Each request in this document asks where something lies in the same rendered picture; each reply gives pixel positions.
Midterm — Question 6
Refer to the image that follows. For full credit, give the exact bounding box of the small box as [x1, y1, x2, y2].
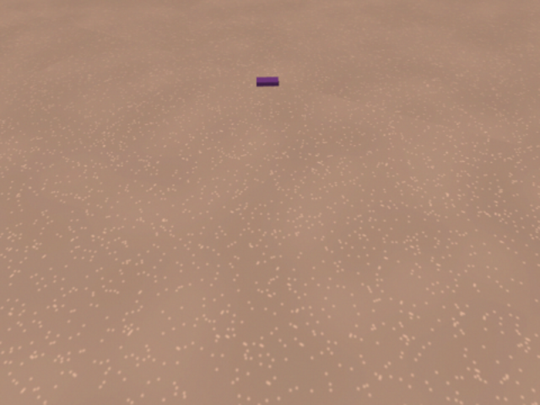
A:
[256, 77, 278, 86]

